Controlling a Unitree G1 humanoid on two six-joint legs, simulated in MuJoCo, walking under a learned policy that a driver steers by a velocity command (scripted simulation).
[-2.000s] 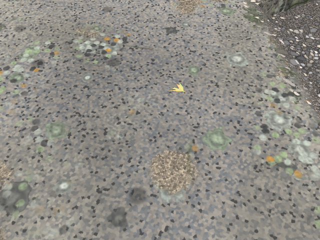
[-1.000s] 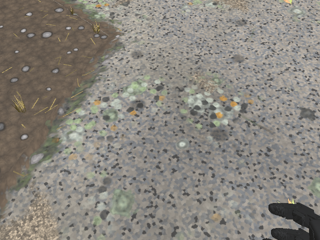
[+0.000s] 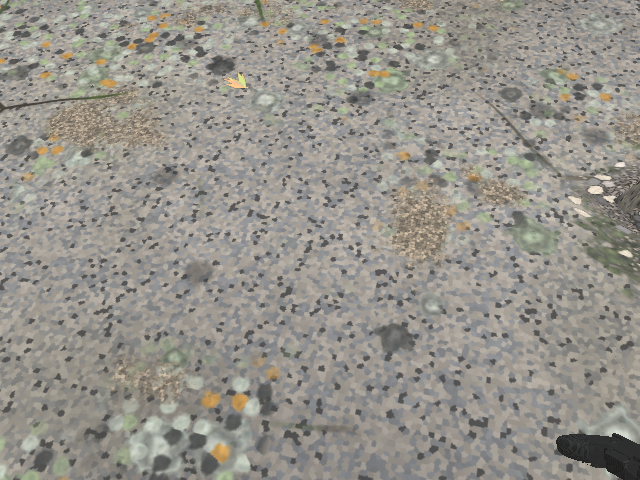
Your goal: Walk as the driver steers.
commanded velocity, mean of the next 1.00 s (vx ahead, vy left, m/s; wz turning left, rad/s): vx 0.13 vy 0.00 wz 0.43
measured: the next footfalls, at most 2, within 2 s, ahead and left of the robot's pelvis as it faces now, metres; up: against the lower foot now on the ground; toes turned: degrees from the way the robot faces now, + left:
left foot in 0.04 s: +0.20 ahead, +0.12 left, +0.00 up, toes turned +0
right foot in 0.56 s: +0.32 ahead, -0.07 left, +0.00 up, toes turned +22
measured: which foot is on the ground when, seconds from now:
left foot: up 0.00-0.02, down 0.04-0.56, up 0.58-0.96, down 0.98-1.00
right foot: down 0.00-0.06, up 0.08-0.54, down 0.56-0.98, up 1.00-1.00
